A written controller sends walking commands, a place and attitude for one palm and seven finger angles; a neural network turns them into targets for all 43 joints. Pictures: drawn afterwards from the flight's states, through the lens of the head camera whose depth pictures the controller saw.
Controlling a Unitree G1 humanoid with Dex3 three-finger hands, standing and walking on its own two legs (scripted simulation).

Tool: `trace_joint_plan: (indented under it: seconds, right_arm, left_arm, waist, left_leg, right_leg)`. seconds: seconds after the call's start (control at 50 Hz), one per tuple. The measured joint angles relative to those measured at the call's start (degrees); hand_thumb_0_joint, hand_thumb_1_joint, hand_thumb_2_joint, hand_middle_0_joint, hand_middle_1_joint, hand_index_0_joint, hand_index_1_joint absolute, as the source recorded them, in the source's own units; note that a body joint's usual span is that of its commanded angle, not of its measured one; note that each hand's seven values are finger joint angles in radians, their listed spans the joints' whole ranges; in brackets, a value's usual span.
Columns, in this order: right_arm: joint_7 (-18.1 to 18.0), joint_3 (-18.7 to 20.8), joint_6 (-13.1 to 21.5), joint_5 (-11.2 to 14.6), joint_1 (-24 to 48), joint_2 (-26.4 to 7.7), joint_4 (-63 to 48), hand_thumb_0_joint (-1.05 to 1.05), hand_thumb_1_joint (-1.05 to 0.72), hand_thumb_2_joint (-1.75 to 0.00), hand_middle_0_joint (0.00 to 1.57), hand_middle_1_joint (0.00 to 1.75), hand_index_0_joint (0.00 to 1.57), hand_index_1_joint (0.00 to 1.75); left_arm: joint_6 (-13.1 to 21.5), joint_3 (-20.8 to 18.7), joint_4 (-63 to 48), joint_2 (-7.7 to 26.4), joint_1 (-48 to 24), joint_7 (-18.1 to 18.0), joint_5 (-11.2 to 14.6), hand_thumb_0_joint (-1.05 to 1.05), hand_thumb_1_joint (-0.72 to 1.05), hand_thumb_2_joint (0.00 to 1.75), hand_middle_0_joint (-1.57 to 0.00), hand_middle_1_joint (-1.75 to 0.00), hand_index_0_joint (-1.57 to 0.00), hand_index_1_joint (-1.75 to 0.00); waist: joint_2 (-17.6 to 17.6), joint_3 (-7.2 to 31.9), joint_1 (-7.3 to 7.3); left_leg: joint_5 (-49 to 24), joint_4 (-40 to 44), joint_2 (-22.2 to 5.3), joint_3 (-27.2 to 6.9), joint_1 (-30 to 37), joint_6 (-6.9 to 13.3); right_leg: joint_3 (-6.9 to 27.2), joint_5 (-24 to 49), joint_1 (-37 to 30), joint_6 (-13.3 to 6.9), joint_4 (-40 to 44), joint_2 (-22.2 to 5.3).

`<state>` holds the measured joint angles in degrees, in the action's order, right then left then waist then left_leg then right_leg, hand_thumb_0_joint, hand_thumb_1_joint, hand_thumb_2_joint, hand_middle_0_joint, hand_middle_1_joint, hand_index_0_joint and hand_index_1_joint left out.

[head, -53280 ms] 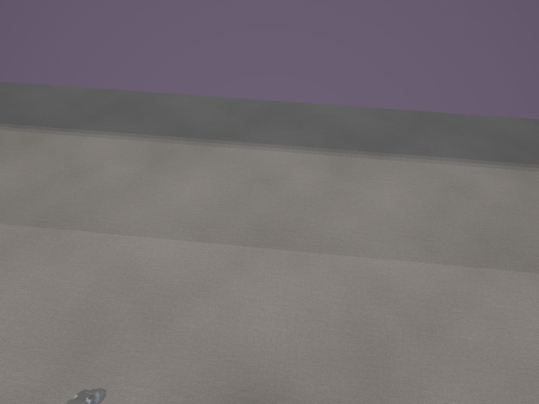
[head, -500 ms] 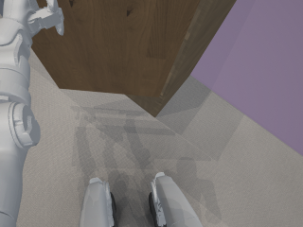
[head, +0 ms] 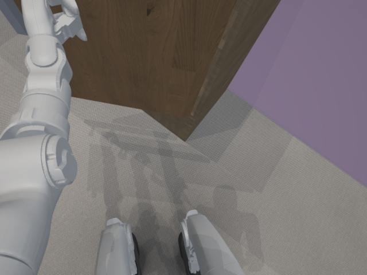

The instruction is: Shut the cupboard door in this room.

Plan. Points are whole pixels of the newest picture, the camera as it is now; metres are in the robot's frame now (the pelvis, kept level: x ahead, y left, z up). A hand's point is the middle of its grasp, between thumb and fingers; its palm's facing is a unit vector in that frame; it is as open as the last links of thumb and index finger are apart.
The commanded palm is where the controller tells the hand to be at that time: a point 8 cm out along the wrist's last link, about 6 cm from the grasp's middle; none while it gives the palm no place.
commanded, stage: pull the fist back off the door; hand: left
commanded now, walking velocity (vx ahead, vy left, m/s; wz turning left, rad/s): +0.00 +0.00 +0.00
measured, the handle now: out of the picture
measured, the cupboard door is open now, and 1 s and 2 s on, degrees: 29 29 29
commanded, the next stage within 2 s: draw the hand back to the body in 0.58 s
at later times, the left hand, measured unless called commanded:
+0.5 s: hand (77, 58) +0.51 +0.11 +0.09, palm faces +0.11 -0.99 -0.02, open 3.1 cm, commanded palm +0.48 +0.15 +0.09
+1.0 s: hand (41, 76) +0.44 +0.14 +0.14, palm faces +0.13 -0.99 -0.04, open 3.1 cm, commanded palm +0.40 +0.19 +0.15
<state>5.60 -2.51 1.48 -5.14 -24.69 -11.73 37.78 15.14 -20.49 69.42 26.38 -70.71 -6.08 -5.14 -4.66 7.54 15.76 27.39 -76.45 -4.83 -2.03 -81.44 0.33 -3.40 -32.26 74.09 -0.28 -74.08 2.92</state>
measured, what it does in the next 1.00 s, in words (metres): rises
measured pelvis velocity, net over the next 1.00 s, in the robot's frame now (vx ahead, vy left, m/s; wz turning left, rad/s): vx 0.02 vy -0.01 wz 0.03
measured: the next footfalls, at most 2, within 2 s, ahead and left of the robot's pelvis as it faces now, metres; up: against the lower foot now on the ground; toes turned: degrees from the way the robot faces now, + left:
none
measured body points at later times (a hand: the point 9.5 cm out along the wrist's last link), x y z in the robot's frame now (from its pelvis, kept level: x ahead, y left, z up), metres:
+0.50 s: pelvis +0.02 -0.01 +0.04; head +0.15 +0.00 +0.47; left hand +0.50 +0.17 +0.09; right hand +0.06 -0.28 -0.08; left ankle +0.06 +0.12 -0.60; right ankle +0.02 -0.12 -0.60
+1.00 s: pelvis +0.02 -0.01 +0.07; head +0.10 -0.03 +0.51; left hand +0.43 +0.20 +0.14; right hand +0.06 -0.26 -0.06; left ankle +0.06 +0.12 -0.60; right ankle +0.02 -0.12 -0.60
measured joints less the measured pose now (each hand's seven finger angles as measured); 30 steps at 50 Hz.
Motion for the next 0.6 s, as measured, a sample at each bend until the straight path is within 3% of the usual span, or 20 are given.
trace_joint_plan:
  seconds: [0.12,0.3,0.4,0.6]
  right_arm:
    - [-0.1,0.5,-0.9,0.4,-1.5,-0.2,-0.6,0.01,-0.91,-0.9,0.2,0.3,0.2,0.3]
    - [-0.1,2.9,-3.1,1.3,-0.8,-2.0,-0.8,0.01,-0.91,-0.9,0.2,0.3,0.2,0.3]
    - [-0.6,4.2,-3.5,1.7,1.9,-3.0,-0.9,0.01,-0.91,-0.9,0.2,0.3,0.2,0.3]
    - [-2.1,4.4,-3.8,2.4,7.4,-2.9,-1.1,0.01,-0.91,-0.9,0.2,0.3,0.2,0.3]
  left_arm:
    - [3.9,-2.0,-0.1,-2.3,5.9,0.9,1.9,0.02,0.9,0.9,-1.3,-1.5,-1.3,-1.5]
    - [9.3,1.7,-3.5,-8.7,16.5,1.9,5.4,0.02,0.9,0.9,-1.3,-1.5,-1.3,-1.5]
    - [12.6,4.3,-6.4,-11.9,21.4,1.5,5.7,0.02,0.9,0.9,-1.3,-1.5,-1.3,-1.5]
    - [14.7,8.0,-7.0,-13.8,23.5,1.0,6.1,0.02,0.9,0.9,-1.3,-1.5,-1.3,-1.5]
  waist:
    - [-0.4,1.0,-1.1]
    - [1.0,1.9,-4.55]
    - [2.0,1.7,-5.88]
    - [2.5,1.6,-7.26]
  left_leg:
    - [-0.1,4.1,-0.2,1.1,6.2,-0.3]
    - [-0.1,8.1,0.6,1.9,13.8,-0.7]
    - [-0.2,8.6,1.1,1.8,15.6,-0.8]
    - [-0.7,8.3,1.6,1.5,16.5,-1.0]
  right_leg:
    - [1.1,0.4,-5.6,-0.2,3.8,0.2]
    - [1.7,-0.1,-12.6,-0.5,6.7,-0.6]
    - [1.4,-0.5,-14.3,-0.6,6.7,-1.1]
    - [1.1,-0.7,-15.2,-0.8,5.7,-1.6]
